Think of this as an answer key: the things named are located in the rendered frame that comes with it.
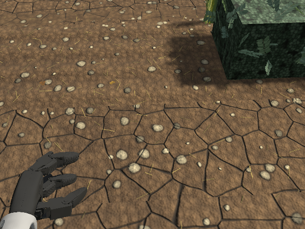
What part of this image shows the robot left hand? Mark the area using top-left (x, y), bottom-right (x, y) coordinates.
top-left (8, 151), bottom-right (88, 220)

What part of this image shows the left robot forearm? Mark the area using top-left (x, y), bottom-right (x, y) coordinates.
top-left (0, 212), bottom-right (37, 229)

